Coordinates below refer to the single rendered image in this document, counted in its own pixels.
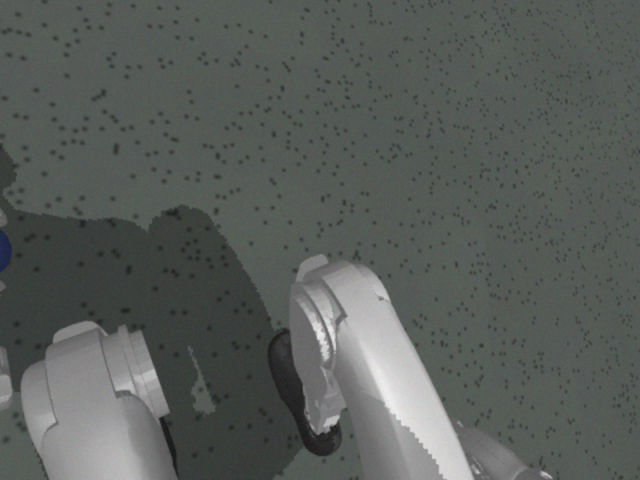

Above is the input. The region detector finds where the right robot hand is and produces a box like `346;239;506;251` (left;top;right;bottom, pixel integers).
448;416;529;480

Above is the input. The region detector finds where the right robot foot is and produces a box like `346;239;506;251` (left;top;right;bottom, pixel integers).
268;331;342;456

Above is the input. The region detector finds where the left robot foot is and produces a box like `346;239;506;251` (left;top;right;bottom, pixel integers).
159;416;179;480

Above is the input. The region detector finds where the ball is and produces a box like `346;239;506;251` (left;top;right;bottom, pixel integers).
0;229;12;273

